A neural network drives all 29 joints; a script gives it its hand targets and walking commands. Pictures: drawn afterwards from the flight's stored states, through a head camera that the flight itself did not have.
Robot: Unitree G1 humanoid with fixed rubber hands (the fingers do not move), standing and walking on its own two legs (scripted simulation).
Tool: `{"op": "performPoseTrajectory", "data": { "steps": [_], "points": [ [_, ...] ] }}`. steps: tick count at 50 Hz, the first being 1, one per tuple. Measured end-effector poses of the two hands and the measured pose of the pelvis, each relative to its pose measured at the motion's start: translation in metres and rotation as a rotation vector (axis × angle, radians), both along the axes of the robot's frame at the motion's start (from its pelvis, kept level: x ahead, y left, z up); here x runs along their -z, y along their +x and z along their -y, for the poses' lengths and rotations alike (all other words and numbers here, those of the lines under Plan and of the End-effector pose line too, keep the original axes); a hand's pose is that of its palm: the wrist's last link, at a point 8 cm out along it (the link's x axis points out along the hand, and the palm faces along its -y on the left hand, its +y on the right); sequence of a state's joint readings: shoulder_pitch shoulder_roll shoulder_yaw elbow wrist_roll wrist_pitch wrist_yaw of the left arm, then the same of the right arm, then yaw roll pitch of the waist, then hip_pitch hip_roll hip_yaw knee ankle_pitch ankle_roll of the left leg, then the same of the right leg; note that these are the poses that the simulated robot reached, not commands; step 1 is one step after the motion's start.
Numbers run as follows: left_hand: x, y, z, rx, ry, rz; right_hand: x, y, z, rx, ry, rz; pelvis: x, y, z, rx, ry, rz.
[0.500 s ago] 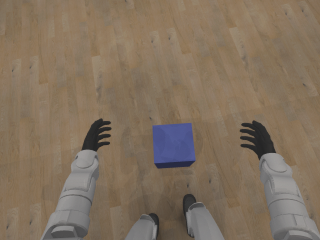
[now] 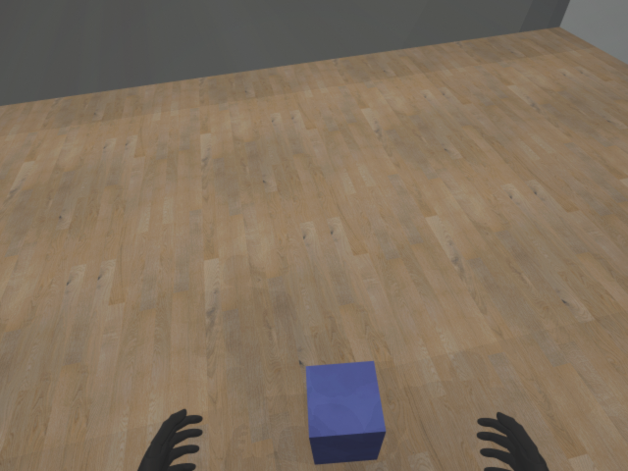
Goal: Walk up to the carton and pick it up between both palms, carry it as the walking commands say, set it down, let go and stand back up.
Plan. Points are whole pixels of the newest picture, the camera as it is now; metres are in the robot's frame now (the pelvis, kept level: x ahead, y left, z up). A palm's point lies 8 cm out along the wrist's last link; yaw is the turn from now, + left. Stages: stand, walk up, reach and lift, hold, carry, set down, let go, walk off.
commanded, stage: let go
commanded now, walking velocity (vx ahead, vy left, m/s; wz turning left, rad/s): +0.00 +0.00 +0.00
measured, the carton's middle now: (343, 415) +0.40 -0.03 -0.63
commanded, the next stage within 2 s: stand in 0.34 s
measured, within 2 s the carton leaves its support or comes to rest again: neither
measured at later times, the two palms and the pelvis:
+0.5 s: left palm out of the picture +0.15 +0.23 -0.08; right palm out of the picture +0.14 -0.27 -0.08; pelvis +0.00 +0.00 +0.00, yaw +0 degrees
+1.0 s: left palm out of the picture +0.11 +0.23 -0.10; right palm out of the picture +0.08 -0.30 -0.10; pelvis -0.01 -0.01 +0.00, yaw +0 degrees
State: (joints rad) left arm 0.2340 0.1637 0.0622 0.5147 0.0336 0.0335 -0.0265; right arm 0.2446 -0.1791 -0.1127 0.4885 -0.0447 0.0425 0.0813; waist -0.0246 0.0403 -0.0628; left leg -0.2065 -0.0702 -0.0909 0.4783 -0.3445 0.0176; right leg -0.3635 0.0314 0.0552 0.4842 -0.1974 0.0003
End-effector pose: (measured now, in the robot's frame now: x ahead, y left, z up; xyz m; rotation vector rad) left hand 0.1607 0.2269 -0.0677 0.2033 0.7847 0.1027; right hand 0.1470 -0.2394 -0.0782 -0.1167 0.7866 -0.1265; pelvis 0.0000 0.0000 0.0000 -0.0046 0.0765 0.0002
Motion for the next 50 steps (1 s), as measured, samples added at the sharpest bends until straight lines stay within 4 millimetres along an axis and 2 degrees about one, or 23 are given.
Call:
{"op": "performPoseTrajectory", "data": {
  "steps": [6,20,32,42,50],
  "points": [
    [-0.006,-0.001,0.002,0.007,-0.009,-0.001,-0.006,0.003,0.004,-0.001,-0.005,0.005,-0.002,0.0,0.001,0.001,-0.002,0.056],
    [-0.002,0.002,0.006,0.006,-0.008,-0.024,-0.003,0.006,0.013,0.012,-0.037,-0.04,-0.001,0.003,0.004,-0.005,-0.004,0.075],
    [0.024,-0.034,0.002,-0.051,0.014,-0.133,0.011,-0.031,0.053,0.062,-0.162,-0.119,0.002,-0.006,0.008,-0.006,0.002,0.101],
    [0.029,-0.049,0.005,-0.063,0.02,-0.155,0.019,-0.053,0.06,0.069,-0.159,-0.155,0.003,-0.012,0.013,-0.006,0.008,0.112],
    [0.033,-0.051,-0.001,-0.068,0.022,-0.175,0.022,-0.064,0.06,0.074,-0.166,-0.19,0.002,-0.009,0.011,-0.007,0.006,0.106]
  ]
}}
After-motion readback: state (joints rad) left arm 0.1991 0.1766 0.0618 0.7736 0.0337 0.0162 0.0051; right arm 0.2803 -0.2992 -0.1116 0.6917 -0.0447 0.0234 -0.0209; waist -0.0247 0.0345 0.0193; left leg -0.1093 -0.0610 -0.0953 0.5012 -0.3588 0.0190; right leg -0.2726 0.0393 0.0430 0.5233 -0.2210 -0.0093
